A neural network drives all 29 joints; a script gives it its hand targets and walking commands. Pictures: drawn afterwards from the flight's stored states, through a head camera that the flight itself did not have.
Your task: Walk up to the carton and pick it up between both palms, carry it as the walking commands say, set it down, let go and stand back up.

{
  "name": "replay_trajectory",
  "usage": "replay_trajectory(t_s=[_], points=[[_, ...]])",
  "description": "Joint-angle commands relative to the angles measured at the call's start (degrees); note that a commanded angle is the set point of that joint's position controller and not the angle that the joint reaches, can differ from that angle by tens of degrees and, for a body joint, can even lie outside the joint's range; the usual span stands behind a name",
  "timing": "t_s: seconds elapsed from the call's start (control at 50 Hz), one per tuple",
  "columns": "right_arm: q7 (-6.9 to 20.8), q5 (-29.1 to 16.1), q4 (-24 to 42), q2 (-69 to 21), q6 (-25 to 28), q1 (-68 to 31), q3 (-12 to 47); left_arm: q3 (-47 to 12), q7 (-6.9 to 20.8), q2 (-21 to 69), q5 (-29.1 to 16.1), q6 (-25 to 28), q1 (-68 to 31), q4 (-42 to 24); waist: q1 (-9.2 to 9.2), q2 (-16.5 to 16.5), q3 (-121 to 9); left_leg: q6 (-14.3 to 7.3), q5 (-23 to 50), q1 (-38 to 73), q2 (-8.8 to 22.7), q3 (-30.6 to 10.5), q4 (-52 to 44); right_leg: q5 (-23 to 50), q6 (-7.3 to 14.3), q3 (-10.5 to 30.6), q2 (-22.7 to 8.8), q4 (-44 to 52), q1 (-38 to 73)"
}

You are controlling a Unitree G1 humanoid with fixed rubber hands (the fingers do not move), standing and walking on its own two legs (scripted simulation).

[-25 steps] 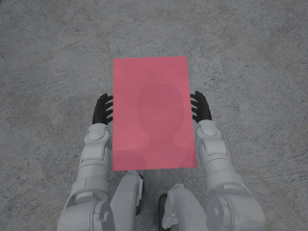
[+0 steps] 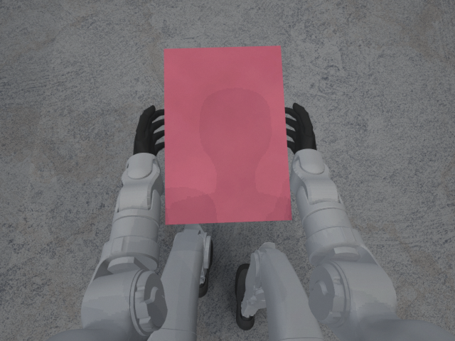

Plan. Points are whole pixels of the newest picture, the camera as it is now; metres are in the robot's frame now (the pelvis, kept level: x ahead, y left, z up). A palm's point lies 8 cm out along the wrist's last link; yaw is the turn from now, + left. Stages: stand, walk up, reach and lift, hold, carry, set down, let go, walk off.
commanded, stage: set down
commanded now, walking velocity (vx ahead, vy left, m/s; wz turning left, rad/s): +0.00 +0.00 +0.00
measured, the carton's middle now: (225, 149) +0.44 +0.06 -0.15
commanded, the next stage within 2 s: none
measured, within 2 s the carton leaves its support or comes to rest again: neither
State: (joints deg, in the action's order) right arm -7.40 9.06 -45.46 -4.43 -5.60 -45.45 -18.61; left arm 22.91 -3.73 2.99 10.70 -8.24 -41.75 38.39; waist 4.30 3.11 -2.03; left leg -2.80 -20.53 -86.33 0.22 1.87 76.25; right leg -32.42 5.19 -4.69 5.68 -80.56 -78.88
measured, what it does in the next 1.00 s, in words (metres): lowers itself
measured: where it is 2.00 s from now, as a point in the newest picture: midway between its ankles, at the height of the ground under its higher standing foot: (221, 292)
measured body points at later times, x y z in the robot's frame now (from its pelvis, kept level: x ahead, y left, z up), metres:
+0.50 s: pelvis -0.02 +0.01 -0.07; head +0.25 +0.04 +0.29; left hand +0.44 +0.20 -0.18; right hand +0.47 -0.08 -0.17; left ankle +0.12 +0.10 -0.58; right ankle +0.04 -0.07 -0.58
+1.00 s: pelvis -0.03 +0.01 -0.15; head +0.28 +0.03 +0.18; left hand +0.47 +0.20 -0.26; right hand +0.50 -0.08 -0.26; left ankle +0.12 +0.10 -0.58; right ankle +0.04 -0.07 -0.58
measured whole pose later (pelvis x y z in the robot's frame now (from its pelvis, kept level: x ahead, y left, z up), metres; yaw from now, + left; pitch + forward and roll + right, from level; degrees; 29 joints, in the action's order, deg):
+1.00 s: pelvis -0.03 +0.01 -0.15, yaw -3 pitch +39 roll -2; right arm -9.1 5.8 -50.4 2.7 -11.3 -67.4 -17.8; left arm 23.9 -5.7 -3.6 7.7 -13.5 -62.8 42.9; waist 5.6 3.9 3.3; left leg -3.5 -24.4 -118.9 0.7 2.5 104.0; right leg -37.9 4.6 -5.4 7.0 -110.1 -111.5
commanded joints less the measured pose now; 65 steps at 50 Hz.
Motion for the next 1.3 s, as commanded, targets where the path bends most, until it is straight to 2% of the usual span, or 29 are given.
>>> replay_trajectory(t_s=[0.0, 0.3, 0.52, 0.7, 0.96, 1.28], points=[[7.49, -2.52, 1.75, -44.92, 2.13, -28.75, 23.32, -24.69, 6.66, 41.95, -2.74, 1.06, -28.65, -0.2, 1.61, -2.53, -47.38, 1.81, 17.59, 42.44, -6.27, -8.32, -0.38, 12.66, -3.37, 11.61, 4.11, 9.48, 2.4], [5.88, -4.89, 0.85, -39.41, 1.58, -36.12, 22.29, -23.61, 4.01, 37.3, -4.36, 0.8, -36.35, 0.14, 1.88, -2.73, -50.5, 2.29, 16.31, 36.44, -6.66, -7.65, 7.13, 9.69, -3.47, 9.8, 5.44, 0.96, -7.23], [5.72, -6.42, 0.38, -38.93, 0.04, -42.81, 22.8, -23.6, 3.79, 36.47, -5.9, -0.27, -43.52, 0.72, 2.38, -2.31, -53.47, 2.33, 15.49, 31.12, -6.9, -6.71, 12.98, 7.97, -3.45, 8.82, 6.13, -5.16, -12.72], [6.31, -7.02, -0.17, -41.1, -1.59, -48.08, 23.12, -23.67, 5.25, 37.41, -6.74, -1.45, -49.1, 1.42, 2.97, -1.64, -55.37, 2.27, 15.29, 25.84, -6.94, -5.71, 18.04, 7.35, -3.66, 8.35, 6.53, -10.11, -16.28], [8.1, -6.86, -0.75, -45.65, -4.32, -54.85, 22.81, -22.95, 8.94, 40.14, -6.73, -4.1, -55.64, 1.62, 4.54, -0.56, -57.11, 2.49, 15.91, 17.94, -6.95, -4.1, 24.98, 8.03, -3.95, 7.69, 6.92, -17.21, -20.25], [9.83, -7.09, -0.85, -44.73, -6.3, -61.09, 21.94, -21.46, 11.74, 38.83, -7.22, -6.31, -61.3, 1.85, 5.57, -0.01, -57.55, 2.53, 16.79, 12.73, -6.49, -3.13, 31.23, 8.74, -4.12, 6.65, 6.75, -24.18, -25.66]])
